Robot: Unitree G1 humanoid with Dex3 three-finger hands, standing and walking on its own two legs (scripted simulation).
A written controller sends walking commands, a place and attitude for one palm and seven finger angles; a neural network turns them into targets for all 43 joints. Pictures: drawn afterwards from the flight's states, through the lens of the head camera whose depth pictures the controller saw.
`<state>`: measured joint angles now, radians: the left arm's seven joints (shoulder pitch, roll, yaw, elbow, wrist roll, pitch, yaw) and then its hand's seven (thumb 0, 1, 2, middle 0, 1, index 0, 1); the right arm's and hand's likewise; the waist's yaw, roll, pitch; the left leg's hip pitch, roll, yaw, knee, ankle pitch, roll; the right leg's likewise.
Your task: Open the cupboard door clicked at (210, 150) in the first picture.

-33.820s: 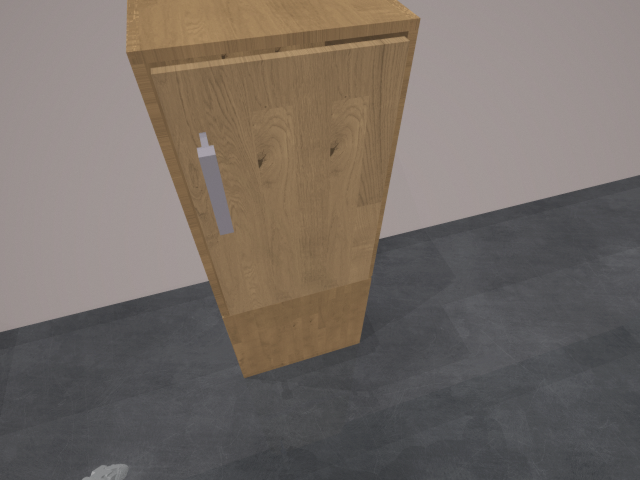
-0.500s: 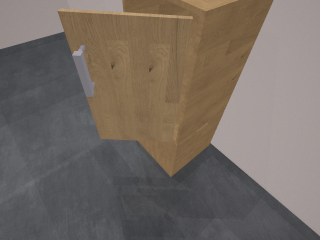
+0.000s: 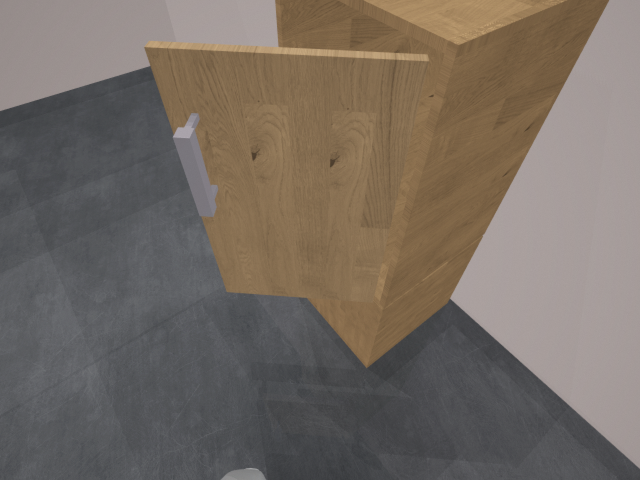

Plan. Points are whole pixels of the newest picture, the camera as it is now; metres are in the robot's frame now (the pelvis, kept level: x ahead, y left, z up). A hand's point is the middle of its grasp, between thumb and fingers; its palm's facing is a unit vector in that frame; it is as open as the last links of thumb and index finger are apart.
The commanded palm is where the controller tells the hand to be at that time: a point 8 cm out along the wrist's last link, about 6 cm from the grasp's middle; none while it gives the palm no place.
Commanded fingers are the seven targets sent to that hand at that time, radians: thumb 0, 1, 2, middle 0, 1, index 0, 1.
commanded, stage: come to a stop and stand still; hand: left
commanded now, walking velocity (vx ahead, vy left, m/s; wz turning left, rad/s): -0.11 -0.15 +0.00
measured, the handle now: (201, 167) +0.52 +0.24 +0.07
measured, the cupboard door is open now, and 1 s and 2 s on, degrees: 48 48 48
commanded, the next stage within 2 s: look again from close up in 0.78 s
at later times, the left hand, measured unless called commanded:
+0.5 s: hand out of the picture +0.02 +0.18 -0.17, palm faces +0.04 -0.97 -0.25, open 7.3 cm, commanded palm none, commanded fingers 0.00 0.90 0.90 -0.20 -0.30 -0.20 -0.30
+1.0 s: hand out of the picture +0.04 +0.19 -0.17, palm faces +0.00 -0.98 -0.20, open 7.3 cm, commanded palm none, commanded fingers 0.00 0.90 0.90 -0.20 -0.30 -0.20 -0.30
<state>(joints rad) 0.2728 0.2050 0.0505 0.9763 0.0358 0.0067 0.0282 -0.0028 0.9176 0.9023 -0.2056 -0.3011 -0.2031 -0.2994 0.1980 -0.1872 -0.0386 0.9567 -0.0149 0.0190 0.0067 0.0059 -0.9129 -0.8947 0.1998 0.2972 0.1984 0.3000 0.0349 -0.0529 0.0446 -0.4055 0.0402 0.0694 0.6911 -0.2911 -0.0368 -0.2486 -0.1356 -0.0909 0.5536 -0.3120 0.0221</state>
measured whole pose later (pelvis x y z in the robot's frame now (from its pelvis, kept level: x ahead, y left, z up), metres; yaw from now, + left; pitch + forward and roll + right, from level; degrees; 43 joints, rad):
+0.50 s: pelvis +0.00 +0.00 -0.01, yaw +1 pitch +0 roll +0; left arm 0.32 0.14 0.00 0.98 0.02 0.00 0.05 0.01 0.93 0.90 -0.20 -0.30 -0.20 -0.30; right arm 0.27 -0.19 -0.02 0.98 -0.02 0.02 -0.01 0.00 -0.92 -0.89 0.20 0.30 0.20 0.30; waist -0.02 0.05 0.00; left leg -0.27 0.04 0.06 0.57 -0.31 -0.01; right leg -0.24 0.03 -0.10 0.58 -0.34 -0.07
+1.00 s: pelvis +0.01 +0.01 +0.00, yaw +0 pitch +0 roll +0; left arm 0.27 0.18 -0.01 1.07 0.01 -0.02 0.03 0.00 0.92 0.90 -0.20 -0.30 -0.20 -0.30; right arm 0.27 -0.15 0.03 1.11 -0.02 -0.01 -0.02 0.01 -0.91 -0.89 0.20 0.30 0.20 0.30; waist 0.00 -0.01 0.02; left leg -0.19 0.04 0.08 0.45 -0.26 -0.01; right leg -0.16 0.04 -0.07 0.45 -0.29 -0.06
